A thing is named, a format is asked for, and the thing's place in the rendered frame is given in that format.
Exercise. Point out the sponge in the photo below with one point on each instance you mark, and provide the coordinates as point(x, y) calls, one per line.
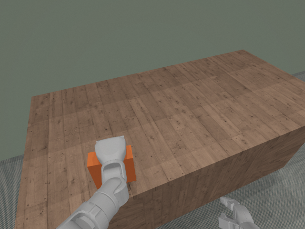
point(94, 167)

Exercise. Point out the right robot hand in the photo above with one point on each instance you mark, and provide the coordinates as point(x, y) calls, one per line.
point(240, 214)

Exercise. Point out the left robot hand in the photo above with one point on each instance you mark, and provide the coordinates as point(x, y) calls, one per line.
point(111, 149)

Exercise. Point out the table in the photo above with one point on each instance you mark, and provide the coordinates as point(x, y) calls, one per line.
point(198, 130)

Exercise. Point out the left robot forearm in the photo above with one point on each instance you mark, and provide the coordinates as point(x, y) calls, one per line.
point(97, 212)

